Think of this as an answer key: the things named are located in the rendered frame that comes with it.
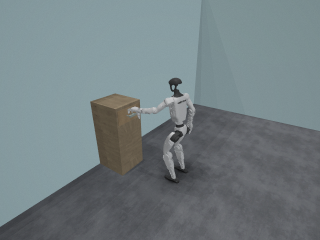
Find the robot left hand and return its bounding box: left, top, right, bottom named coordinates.
left=127, top=106, right=140, bottom=119

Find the robot left upper arm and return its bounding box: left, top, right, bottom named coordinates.
left=153, top=97, right=174, bottom=114

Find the robot left forearm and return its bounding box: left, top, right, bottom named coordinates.
left=137, top=107, right=156, bottom=115

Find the robot right hand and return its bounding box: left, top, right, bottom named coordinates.
left=186, top=123, right=193, bottom=134

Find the cabinet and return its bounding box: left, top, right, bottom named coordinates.
left=90, top=93, right=143, bottom=176

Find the robot right upper arm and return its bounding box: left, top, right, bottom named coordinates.
left=183, top=93, right=196, bottom=114

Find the left robot thigh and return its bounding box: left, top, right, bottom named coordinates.
left=163, top=131, right=181, bottom=159

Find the handle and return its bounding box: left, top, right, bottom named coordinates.
left=126, top=113, right=137, bottom=118

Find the robot thigh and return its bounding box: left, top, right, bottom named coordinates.
left=174, top=126, right=190, bottom=152
left=163, top=131, right=181, bottom=159

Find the drawer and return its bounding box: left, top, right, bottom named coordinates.
left=117, top=103, right=139, bottom=126

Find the right robot thigh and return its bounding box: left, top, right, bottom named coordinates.
left=174, top=126, right=190, bottom=152

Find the robot right forearm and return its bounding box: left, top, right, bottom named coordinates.
left=187, top=111, right=196, bottom=124

